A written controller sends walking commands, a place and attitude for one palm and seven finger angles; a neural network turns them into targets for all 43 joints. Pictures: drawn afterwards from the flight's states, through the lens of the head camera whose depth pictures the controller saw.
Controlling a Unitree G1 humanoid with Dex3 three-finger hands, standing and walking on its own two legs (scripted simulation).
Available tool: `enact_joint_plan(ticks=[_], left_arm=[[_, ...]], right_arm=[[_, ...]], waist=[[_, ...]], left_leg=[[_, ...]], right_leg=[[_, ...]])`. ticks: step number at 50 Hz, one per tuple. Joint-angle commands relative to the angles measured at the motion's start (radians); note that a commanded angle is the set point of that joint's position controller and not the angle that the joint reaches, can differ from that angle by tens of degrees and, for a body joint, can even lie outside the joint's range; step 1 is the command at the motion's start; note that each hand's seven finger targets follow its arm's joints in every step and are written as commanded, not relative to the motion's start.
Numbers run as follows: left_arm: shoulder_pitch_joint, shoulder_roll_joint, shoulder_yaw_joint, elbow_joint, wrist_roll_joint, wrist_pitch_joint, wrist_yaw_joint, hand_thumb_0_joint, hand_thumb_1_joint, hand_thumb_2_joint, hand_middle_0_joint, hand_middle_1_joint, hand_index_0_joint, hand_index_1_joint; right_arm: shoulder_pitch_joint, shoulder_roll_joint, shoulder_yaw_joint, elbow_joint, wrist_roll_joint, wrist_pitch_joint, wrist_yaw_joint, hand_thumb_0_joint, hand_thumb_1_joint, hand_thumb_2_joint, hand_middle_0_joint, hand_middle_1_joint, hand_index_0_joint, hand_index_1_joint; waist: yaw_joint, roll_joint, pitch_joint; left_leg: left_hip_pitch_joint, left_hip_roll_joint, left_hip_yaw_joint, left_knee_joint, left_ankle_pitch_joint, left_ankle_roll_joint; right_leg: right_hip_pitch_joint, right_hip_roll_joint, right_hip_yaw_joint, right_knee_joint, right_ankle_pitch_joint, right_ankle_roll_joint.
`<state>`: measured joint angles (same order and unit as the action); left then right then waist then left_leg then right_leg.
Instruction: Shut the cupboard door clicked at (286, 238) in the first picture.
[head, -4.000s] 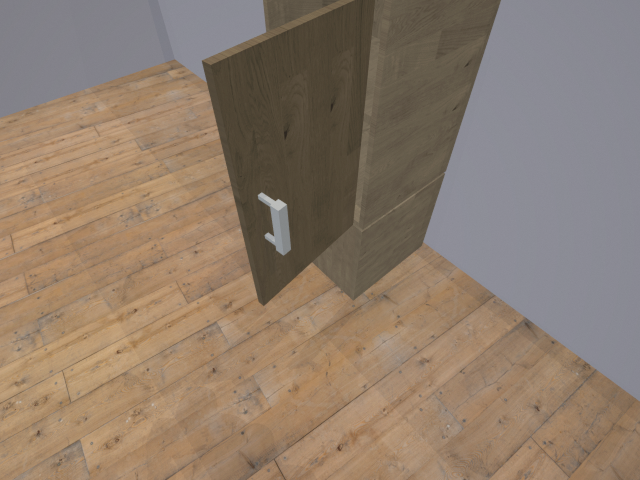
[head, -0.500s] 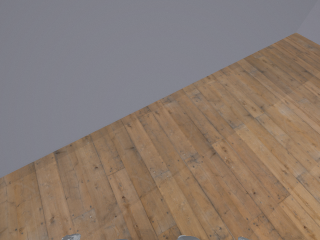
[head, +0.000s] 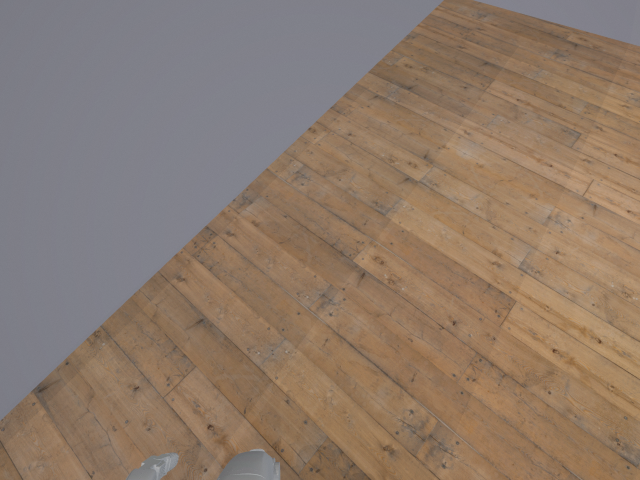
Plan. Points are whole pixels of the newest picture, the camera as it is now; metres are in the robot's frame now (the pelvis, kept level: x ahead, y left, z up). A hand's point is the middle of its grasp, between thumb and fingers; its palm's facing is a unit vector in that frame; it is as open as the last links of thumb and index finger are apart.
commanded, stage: walk around to get in front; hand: left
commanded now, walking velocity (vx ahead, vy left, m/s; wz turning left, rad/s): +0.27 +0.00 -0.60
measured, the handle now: out of the picture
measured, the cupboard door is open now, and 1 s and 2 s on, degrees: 98 98 98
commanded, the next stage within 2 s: walk to a spot facing it in 1.20 s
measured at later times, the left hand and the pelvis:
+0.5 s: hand (278, 353) +0.31 +0.09 -0.16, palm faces -0.39 -0.90 -0.19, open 7.4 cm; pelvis +0.12 -0.05 -0.01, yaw -19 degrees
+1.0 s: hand (319, 319) +0.38 +0.02 -0.18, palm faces -0.38 -0.91 -0.17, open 7.3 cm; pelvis +0.33 -0.15 -0.01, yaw -28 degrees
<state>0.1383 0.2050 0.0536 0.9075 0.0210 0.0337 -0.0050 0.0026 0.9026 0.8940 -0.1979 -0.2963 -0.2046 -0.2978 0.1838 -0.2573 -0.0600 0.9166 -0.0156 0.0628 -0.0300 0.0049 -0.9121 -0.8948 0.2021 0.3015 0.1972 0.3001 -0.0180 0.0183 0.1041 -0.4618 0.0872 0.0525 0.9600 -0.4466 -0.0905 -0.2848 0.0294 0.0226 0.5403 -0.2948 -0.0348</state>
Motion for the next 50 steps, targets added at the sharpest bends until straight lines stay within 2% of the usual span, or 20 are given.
enact_joint_plan(ticks=[1,5,6,7,8,10,13,16,21,23,24,25,26,27,29,33,45,48,49,50], left_arm=[[0.030,0.219,0.069,-0.057,0.004,-0.018,0.014,0.000,0.900,0.900,-0.200,-0.300,-0.200,-0.300],[-0.034,0.173,0.061,-0.070,-0.004,-0.018,-0.007,0.000,0.900,0.900,-0.200,-0.300,-0.200,-0.300],[-0.039,0.093,0.045,-0.101,-0.011,-0.013,-0.020,0.000,0.900,0.900,-0.200,-0.300,-0.200,-0.300],[-0.099,0.096,0.044,-0.150,-0.004,-0.019,-0.030,0.000,0.900,0.900,-0.200,-0.300,-0.200,-0.300],[-0.121,0.121,0.053,-0.133,0.017,-0.023,-0.039,0.000,0.900,0.900,-0.200,-0.300,-0.200,-0.300],[-0.063,0.115,0.058,-0.093,0.018,-0.031,-0.057,0.000,0.900,0.900,-0.200,-0.300,-0.200,-0.300],[-0.074,0.056,0.038,-0.084,0.013,-0.027,-0.065,0.000,0.900,0.900,-0.200,-0.300,-0.200,-0.300],[-0.134,0.027,0.023,-0.092,0.008,-0.030,-0.068,0.000,0.900,0.900,-0.200,-0.300,-0.200,-0.300],[-0.191,0.032,0.019,-0.096,0.007,-0.031,-0.073,0.000,0.900,0.900,-0.200,-0.300,-0.200,-0.300],[-0.115,0.056,0.026,-0.076,0.008,-0.038,-0.070,0.000,0.900,0.900,-0.200,-0.300,-0.200,-0.300],[0.018,0.082,0.037,-0.035,0.008,-0.048,-0.065,0.000,0.900,0.900,-0.200,-0.300,-0.200,-0.300],[0.219,0.160,0.058,0.023,0.010,-0.060,-0.052,0.000,0.900,0.900,-0.200,-0.300,-0.200,-0.300],[0.375,0.289,0.094,0.060,0.007,-0.070,-0.031,0.000,0.900,0.900,-0.200,-0.300,-0.200,-0.300],[0.368,0.340,0.097,0.067,-0.019,-0.066,-0.016,0.000,0.900,0.900,-0.200,-0.300,-0.200,-0.300],[0.192,0.240,0.064,0.018,-0.017,-0.067,-0.004,0.000,0.900,0.900,-0.200,-0.300,-0.200,-0.300],[0.051,0.144,0.036,0.000,0.000,-0.091,0.000,0.000,0.900,0.900,-0.200,-0.300,-0.200,-0.300],[0.230,0.126,0.022,0.118,-0.001,-0.120,0.009,0.000,0.900,0.900,-0.200,-0.300,-0.200,-0.300],[0.209,0.141,0.026,0.122,-0.010,-0.120,0.009,0.000,0.900,0.900,-0.200,-0.300,-0.200,-0.300],[0.189,0.134,0.025,0.113,-0.014,-0.121,0.009,0.000,0.900,0.900,-0.200,-0.300,-0.200,-0.300],[0.216,0.090,0.020,0.096,-0.020,-0.120,0.002,0.000,0.900,0.900,-0.200,-0.300,-0.200,-0.300]], right_arm=[[0.022,-0.049,-0.004,-0.087,0.003,-0.041,0.003,0.000,-0.900,-0.900,0.200,0.300,0.200,0.300],[0.165,-0.087,-0.010,-0.055,-0.005,-0.072,0.001,0.000,-0.900,-0.900,0.200,0.300,0.200,0.300],[0.252,-0.194,-0.031,-0.033,-0.025,-0.080,-0.005,0.000,-0.900,-0.900,0.200,0.300,0.200,0.300],[0.310,-0.247,-0.036,-0.037,-0.031,-0.080,-0.012,0.000,-0.900,-0.900,0.200,0.300,0.200,0.300],[0.269,-0.212,-0.026,-0.039,-0.030,-0.087,-0.008,0.000,-0.900,-0.900,0.200,0.300,0.200,0.300],[0.152,-0.136,-0.002,-0.077,-0.024,-0.101,-0.005,0.000,-0.900,-0.900,0.200,0.300,0.200,0.300],[0.217,-0.100,0.007,-0.038,-0.021,-0.119,-0.008,0.000,-0.900,-0.900,0.200,0.300,0.200,0.300],[0.283,-0.098,0.003,0.003,-0.024,-0.122,-0.005,0.000,-0.900,-0.900,0.200,0.300,0.200,0.300],[0.282,-0.111,-0.006,0.025,-0.027,-0.112,0.007,0.000,-0.900,-0.900,0.200,0.300,0.200,0.300],[0.257,-0.136,-0.011,0.027,-0.023,-0.109,0.010,0.000,-0.900,-0.900,0.200,0.300,0.200,0.300],[0.231,-0.143,-0.012,0.021,-0.017,-0.109,0.012,0.000,-0.900,-0.900,0.200,0.300,0.200,0.300],[0.182,-0.134,-0.008,0.000,-0.003,-0.113,0.025,0.000,-0.900,-0.900,0.200,0.300,0.200,0.300],[0.146,-0.057,0.009,-0.051,0.019,-0.116,0.028,0.000,-0.900,-0.900,0.200,0.300,0.200,0.300],[0.068,-0.071,0.005,-0.084,0.019,-0.114,0.021,0.000,-0.900,-0.900,0.200,0.300,0.200,0.300],[0.017,-0.080,-0.006,-0.065,0.005,-0.109,0.016,0.000,-0.900,-0.900,0.200,0.300,0.200,0.300],[0.139,-0.022,0.001,0.016,-0.014,-0.072,0.027,0.000,-0.900,-0.900,0.200,0.300,0.200,0.300],[-0.157,0.002,0.004,-0.075,-0.006,-0.106,0.052,0.000,-0.900,-0.900,0.200,0.300,0.200,0.300],[-0.030,-0.019,0.000,-0.024,-0.013,-0.120,0.037,0.000,-0.900,-0.900,0.200,0.300,0.200,0.300],[0.118,-0.058,-0.011,0.022,-0.019,-0.126,0.026,0.000,-0.900,-0.900,0.200,0.300,0.200,0.300],[0.264,-0.171,-0.037,0.056,-0.035,-0.131,0.018,0.000,-0.900,-0.900,0.200,0.300,0.200,0.300]], waist=[[0.031,-0.165,-0.179],[-0.055,-0.048,-0.129],[-0.093,0.278,-0.117],[-0.110,0.297,-0.077],[-0.090,0.206,-0.025],[-0.019,0.127,-0.019],[-0.026,0.123,-0.069],[-0.049,0.130,-0.081],[-0.053,0.177,-0.040],[-0.003,0.155,-0.077],[0.067,0.115,-0.139],[0.166,0.006,-0.237],[0.224,-0.264,-0.352],[0.205,-0.268,-0.323],[0.116,-0.166,-0.147],[-0.017,-0.120,-0.119],[0.056,-0.110,-0.053],[-0.022,-0.095,-0.102],[-0.088,-0.071,-0.172],[-0.129,0.126,-0.283]], left_leg=[[0.028,-0.030,0.004,-0.169,0.012,0.000],[0.409,-0.013,-0.024,-0.565,0.092,0.039],[0.525,0.232,-0.323,-0.707,-0.160,0.115],[0.462,0.445,-0.550,-0.820,-0.280,0.218],[0.369,0.427,-0.544,-0.838,-0.254,0.220],[0.338,0.331,-0.299,-0.788,-0.030,0.181],[0.464,0.255,-0.049,-0.705,0.426,0.160],[0.515,0.252,0.066,-0.662,0.614,0.160],[0.435,0.268,0.156,-0.645,0.553,0.154],[0.415,0.269,0.195,-0.525,0.699,0.141],[0.356,0.238,0.229,-0.347,0.790,0.116],[0.152,0.198,0.261,-0.119,0.731,0.079],[-0.179,0.037,0.236,0.221,-0.058,0.021],[-0.300,0.023,0.069,0.401,-0.190,0.028],[-0.277,0.094,-0.049,0.422,0.024,0.031],[-0.079,0.088,-0.016,0.156,0.143,0.013],[-0.114,0.001,0.017,-0.274,0.211,0.043],[0.169,-0.085,0.094,-0.424,0.261,0.076],[0.416,-0.049,0.053,-0.476,0.339,0.105],[0.681,0.203,-0.262,-0.477,0.394,0.200]], right_leg=[[0.172,-0.240,0.278,-0.157,0.353,-0.165],[-0.179,-0.124,0.260,-0.067,-0.157,-0.075],[-0.390,0.034,0.101,0.198,-0.318,-0.012],[-0.472,0.019,-0.005,0.437,-0.340,0.022],[-0.465,-0.035,0.050,0.572,-0.247,0.024],[-0.442,-0.090,0.004,0.660,-0.106,0.039],[-0.448,-0.097,-0.044,0.619,-0.012,0.058],[-0.429,-0.103,-0.091,0.473,0.002,0.055],[-0.260,-0.070,-0.172,0.209,0.002,0.025],[-0.100,-0.026,-0.211,0.136,-0.022,-0.006],[0.102,0.010,-0.226,0.057,0.014,-0.030],[0.431,-0.037,-0.141,0.012,0.039,-0.074],[0.686,-0.358,0.354,-0.089,0.062,-0.194],[0.615,-0.473,0.563,-0.221,0.129,-0.253],[0.300,-0.406,0.438,-0.277,0.040,-0.208],[0.070,-0.250,0.127,-0.308,0.186,-0.149],[0.312,-0.254,0.165,-0.244,0.555,-0.157],[0.246,-0.197,0.097,-0.068,0.792,-0.113],[0.115,-0.169,0.076,0.109,0.752,-0.078],[-0.141,-0.058,0.015,0.389,0.398,-0.029]])
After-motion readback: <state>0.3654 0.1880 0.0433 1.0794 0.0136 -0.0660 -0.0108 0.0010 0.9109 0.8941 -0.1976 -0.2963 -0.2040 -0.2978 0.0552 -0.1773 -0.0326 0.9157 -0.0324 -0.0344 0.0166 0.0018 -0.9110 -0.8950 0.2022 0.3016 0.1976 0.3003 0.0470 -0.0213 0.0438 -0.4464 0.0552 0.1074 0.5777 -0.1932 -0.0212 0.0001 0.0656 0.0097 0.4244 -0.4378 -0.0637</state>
